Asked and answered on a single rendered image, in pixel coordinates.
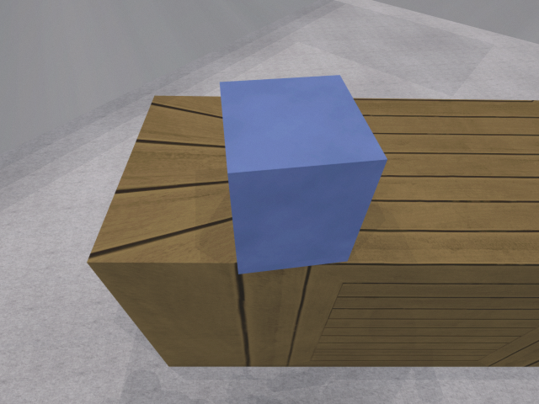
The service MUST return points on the carton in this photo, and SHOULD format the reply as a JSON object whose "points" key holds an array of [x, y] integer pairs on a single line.
{"points": [[302, 166]]}

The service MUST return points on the pedestal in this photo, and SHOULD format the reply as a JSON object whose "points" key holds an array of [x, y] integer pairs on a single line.
{"points": [[444, 271]]}

